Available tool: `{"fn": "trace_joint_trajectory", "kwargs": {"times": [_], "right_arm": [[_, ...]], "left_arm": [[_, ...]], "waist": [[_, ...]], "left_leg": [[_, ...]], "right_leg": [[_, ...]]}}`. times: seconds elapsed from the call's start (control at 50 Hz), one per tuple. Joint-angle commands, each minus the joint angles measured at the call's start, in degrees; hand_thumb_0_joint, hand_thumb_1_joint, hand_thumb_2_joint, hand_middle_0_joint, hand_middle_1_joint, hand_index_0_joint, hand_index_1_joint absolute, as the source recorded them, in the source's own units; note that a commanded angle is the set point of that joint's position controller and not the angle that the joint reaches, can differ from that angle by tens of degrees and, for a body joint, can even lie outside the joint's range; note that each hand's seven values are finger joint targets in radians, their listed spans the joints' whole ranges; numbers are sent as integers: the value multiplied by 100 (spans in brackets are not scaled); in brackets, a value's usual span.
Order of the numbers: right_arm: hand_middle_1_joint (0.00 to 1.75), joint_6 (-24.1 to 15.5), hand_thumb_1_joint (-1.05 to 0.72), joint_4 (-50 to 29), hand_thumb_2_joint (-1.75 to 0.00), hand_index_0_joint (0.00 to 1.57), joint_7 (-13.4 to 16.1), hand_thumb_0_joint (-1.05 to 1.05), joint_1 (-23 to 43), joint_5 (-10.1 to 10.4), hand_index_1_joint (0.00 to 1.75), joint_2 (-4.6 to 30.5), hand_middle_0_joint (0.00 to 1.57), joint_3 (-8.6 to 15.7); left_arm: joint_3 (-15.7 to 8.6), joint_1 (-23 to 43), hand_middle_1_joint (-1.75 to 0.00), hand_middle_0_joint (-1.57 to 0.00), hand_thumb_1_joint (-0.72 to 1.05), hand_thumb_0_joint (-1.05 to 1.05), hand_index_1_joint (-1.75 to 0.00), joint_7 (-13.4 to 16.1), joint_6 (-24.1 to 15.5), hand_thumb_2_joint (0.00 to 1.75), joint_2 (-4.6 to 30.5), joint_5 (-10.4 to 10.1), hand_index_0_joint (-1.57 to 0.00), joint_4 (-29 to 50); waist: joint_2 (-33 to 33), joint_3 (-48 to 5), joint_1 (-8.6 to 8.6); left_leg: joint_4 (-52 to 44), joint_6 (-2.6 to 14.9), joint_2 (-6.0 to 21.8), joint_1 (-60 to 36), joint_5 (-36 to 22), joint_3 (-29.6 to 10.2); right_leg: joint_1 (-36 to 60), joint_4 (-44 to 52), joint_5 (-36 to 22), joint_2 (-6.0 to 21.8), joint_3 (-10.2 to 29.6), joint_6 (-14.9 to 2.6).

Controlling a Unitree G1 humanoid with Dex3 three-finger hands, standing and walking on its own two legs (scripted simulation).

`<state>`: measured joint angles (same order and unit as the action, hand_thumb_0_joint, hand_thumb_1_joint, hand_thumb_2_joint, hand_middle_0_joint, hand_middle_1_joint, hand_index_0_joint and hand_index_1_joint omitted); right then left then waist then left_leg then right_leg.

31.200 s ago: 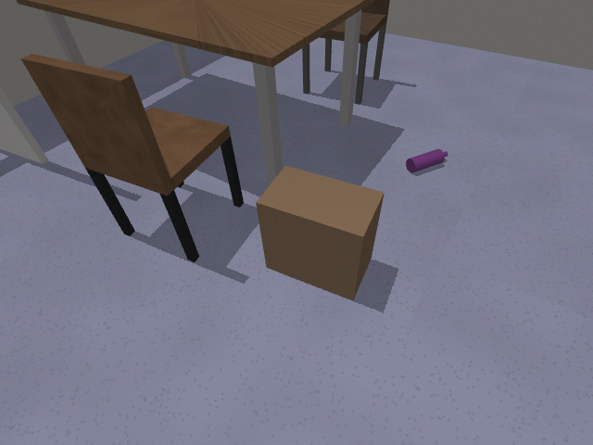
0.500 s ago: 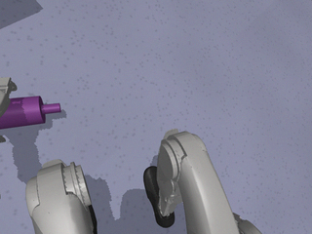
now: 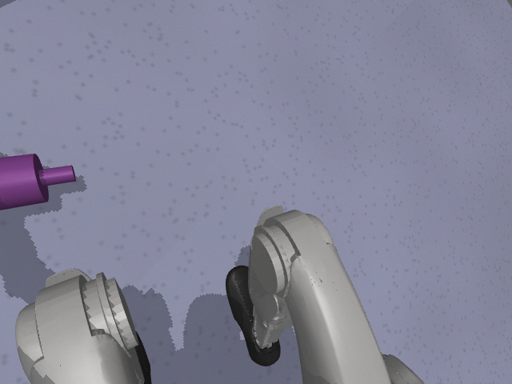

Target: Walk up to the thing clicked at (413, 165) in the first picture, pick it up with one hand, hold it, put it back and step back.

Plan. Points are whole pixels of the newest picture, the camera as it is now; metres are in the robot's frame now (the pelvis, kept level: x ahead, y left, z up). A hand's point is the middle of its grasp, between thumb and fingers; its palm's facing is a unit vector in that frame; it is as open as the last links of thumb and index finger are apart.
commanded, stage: rest palm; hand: left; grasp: from above
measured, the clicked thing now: out of the picture +0.45 +0.30 -0.26
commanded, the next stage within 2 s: close in 0.60 s
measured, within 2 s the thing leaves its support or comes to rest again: neither
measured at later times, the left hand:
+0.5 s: hand out of the picture +0.44 +0.29 -0.24, palm faces -0.45 -0.05 -0.89, open 14.0 cm
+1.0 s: hand out of the picture +0.43 +0.30 -0.24, palm faces -0.49 -0.10 -0.87, open 13.3 cm
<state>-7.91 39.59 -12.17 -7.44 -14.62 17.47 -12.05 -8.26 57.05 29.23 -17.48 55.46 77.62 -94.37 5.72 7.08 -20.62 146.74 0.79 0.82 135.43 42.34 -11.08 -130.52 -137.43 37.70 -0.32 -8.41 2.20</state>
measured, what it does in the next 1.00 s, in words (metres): stands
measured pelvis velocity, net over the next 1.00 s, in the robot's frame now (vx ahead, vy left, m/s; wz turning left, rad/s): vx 0.00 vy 0.00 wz -0.03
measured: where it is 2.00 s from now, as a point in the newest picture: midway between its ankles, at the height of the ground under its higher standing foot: (202, 363)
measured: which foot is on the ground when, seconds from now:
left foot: down 0.00-1.00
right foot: down 0.00-1.00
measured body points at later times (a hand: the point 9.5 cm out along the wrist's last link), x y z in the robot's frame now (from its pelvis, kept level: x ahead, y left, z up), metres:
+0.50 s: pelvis -0.01 +0.00 +0.00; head +0.26 +0.12 +0.34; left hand +0.46 +0.29 -0.19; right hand +0.06 -0.26 -0.06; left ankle +0.06 +0.12 -0.26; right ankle +0.11 -0.12 -0.26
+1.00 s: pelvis +0.00 +0.00 +0.00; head +0.26 +0.12 +0.34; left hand +0.45 +0.31 -0.19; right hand +0.04 -0.25 -0.06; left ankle +0.06 +0.12 -0.26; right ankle +0.11 -0.12 -0.26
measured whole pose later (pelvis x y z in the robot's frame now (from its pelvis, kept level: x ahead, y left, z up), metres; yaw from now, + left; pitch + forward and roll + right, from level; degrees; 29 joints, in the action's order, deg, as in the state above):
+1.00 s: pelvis +0.00 +0.00 +0.00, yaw -2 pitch +27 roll -14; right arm -10.1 38.0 -14.0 -6.6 -15.7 18.2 -15.8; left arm -6.4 55.8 33.3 -19.9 56.8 78.1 -96.0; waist 7.1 8.4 -21.2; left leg 147.5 0.7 1.1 134.0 42.6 -13.3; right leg -128.6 -136.4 36.8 -1.3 -10.2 2.5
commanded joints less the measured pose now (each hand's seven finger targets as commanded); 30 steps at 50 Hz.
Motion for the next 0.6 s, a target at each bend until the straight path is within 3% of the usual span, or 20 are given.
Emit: {"fn": "trace_joint_trajectory", "kwargs": {"times": [0.0, 0.08, 0.12, 0.14, 0.2, 0.24, 0.3, 0.38, 0.44, 0.48, 0.52, 0.54, 0.58], "right_arm": [[30, 28, -90, -5, -90, 20, 80, 0, -1157, -23, 30, 1784, 20, 432], [30, 32, -90, -58, -90, 20, 55, 0, -973, -80, 30, 1775, 20, 415], [30, 13, -90, -25, -90, 20, 38, 0, -967, -102, 30, 1801, 20, 415], [30, -26, -90, -49, -90, 20, 21, 0, -920, -128, 30, 1855, 20, 430], [30, -123, -90, 104, -90, 20, -22, 0, -837, -173, 30, 1856, 20, 401], [30, -182, -90, 146, -90, 20, -33, 0, -781, -159, 30, 1892, 20, 389], [30, -314, -90, 169, -90, 20, -103, 0, -827, -193, 30, 1961, 20, 371], [30, -464, -90, 179, -90, 20, -171, 0, -702, -148, 30, 2005, 20, 339], [30, -574, -91, 12, -91, 20, -208, 0, -644, -88, 30, 2078, 20, 326], [30, -594, -91, 5, -91, 20, -194, 0, -664, -80, 30, 2115, 20, 336], [30, -595, -90, 39, -91, 20, -199, 0, -780, -66, 30, 2092, 20, 342], [30, -589, -91, -13, -91, 20, -193, 0, -725, -67, 30, 2057, 20, 327], [30, -554, -91, -44, -91, 20, -187, 0, -869, -73, 30, 2051, 20, 307]], "left_arm": [[-56, 1310, -100, -7, -52, 0, -100, 194, -319, 102, 1355, -73, -6, 748], [22, 1224, -100, -7, -52, 0, -100, 424, -509, 102, 1393, 122, -6, 834], [0, 1281, -100, -7, -51, 0, -100, 591, -523, 104, 1379, 198, -6, 806], [100, 1223, -99, -8, -52, 0, -100, 661, -496, 106, 1288, 238, -6, 660], [348, 1269, -97, -7, -52, 0, -98, 909, -386, 103, 1010, 272, -6, 480], [414, 1255, -97, -7, -54, 0, -98, 1060, -260, 104, 983, 280, -5, 405], [463, 1375, -98, -6, -52, 0, -99, 1184, -82, 102, 884, 250, -5, 209], [483, 1482, -100, -7, -52, 0, -100, 1230, 164, 102, 879, 124, -6, -35], [353, 1607, -101, -8, -52, 0, -102, 1166, 263, 103, 1028, 4, -7, 160], [132, 1639, -100, -8, -50, 0, -101, 1109, 283, 101, 1361, -33, -7, 174], [-1, 1465, -100, -8, -50, 0, -101, 979, 319, 101, 1410, -82, -7, 28], [93, 1533, -102, -8, -51, 0, -102, 913, 312, 102, 1298, -109, -7, 25], [9, 1433, -101, -7, -51, 0, -101, 798, 287, 98, 1382, -138, -7, 43]], "waist": [[-2665, -3891, -158], [-2900, -3815, -90], [-2974, -3793, -122], [-2959, -3704, -159], [-2859, -3473, -195], [-2866, -3457, -161], [-2664, -3435, -286], [-2682, -3435, -254], [-2702, -3545, -258], [-2685, -3605, -218], [-2685, -3518, -245], [-2671, -3556, -291], [-2563, -3628, -326]], "left_leg": [[-1413, -25, -4, -3051, -1724, 471], [-1538, -68, 40, -3127, -1496, 430], [-1594, -86, 47, -3191, -1525, 390], [-1548, -82, 54, -3212, -1507, 406], [-1630, -67, 43, -2986, -1267, 358], [-1677, -66, 53, -2985, -1250, 328], [-1607, -24, 44, -2828, -1290, 330], [-1655, -35, 80, -2900, -1233, 243], [-1623, -9, 77, -2851, -1166, 295], [-1618, 4, 66, -2711, -1117, 329], [-1595, -5, 71, -2745, -1225, 324], [-1526, 8, 74, -2683, -1228, 347], [-1426, 54, 50, -2641, -1328, 422]], "right_leg": [[2167, 1156, -1576, -300, -489, -350], [2055, 1094, -1377, -346, -516, -362], [1934, 1038, -1412, -353, -583, -349], [1881, 1027, -1427, -354, -579, -340], [1727, 1093, -1247, -378, -617, -346], [1657, 1114, -1242, -397, -611, -361], [1755, 1128, -1339, -383, -616, -326], [1694, 1081, -1336, -377, -606, -339], [1888, 1116, -1320, -371, -558, -329], [1998, 1133, -1245, -343, -531, -330], [2033, 1097, -1326, -322, -529, -316], [2138, 1124, -1358, -340, -497, -323], [2359, 1199, -1489, -351, -482, -293]]}}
